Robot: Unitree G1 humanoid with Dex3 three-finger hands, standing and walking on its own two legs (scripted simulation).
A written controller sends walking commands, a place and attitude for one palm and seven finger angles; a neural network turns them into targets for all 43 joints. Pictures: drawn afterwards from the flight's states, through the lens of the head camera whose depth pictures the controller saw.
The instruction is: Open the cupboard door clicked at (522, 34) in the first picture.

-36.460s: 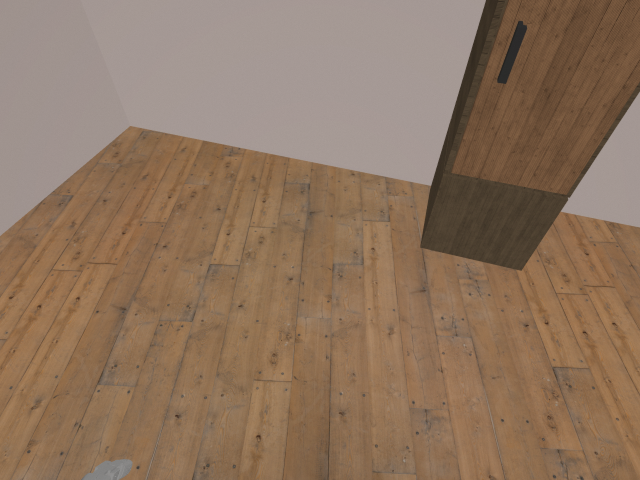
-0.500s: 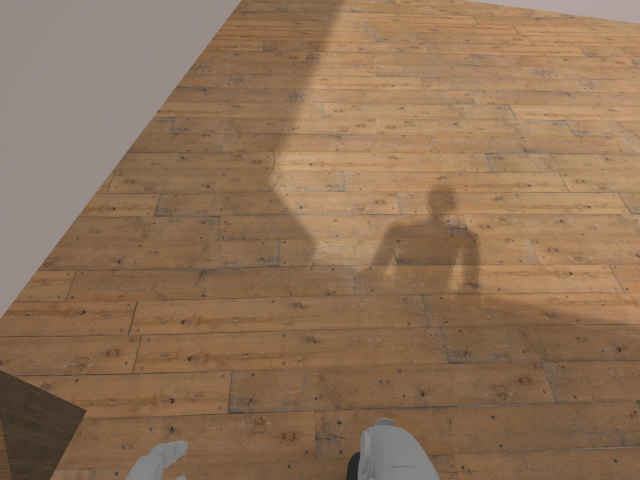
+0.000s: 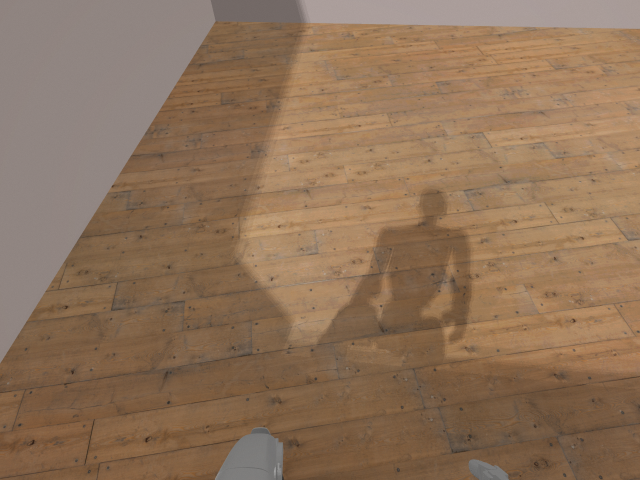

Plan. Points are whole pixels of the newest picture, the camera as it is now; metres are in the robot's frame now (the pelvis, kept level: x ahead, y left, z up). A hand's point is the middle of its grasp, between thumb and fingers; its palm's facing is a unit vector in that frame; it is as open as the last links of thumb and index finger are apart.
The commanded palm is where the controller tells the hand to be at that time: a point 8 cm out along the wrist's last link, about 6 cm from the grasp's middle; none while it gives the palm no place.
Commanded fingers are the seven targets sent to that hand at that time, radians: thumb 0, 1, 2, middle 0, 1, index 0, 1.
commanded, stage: walk to a spot facing it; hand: left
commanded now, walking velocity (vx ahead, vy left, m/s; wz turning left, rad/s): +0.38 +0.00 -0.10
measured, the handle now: out of the picture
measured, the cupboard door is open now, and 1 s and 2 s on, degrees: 46 46 46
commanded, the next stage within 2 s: turn to face it in 0.70 s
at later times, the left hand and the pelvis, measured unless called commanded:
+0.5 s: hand (231, 328) +0.37 +0.20 -0.17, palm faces -0.11 -0.97 -0.19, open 7.3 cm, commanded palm none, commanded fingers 0.00 0.90 0.90 -0.20 -0.30 -0.20 -0.30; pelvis +0.27 +0.02 +0.00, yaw -8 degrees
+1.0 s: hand (296, 253) +0.54 +0.11 -0.17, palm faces -0.09 -0.98 -0.17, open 7.2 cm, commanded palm none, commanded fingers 0.00 0.90 0.90 -0.20 -0.30 -0.20 -0.30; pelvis +0.51 -0.06 +0.00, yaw -6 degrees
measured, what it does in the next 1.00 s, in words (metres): walks ahead: left foot, then right foot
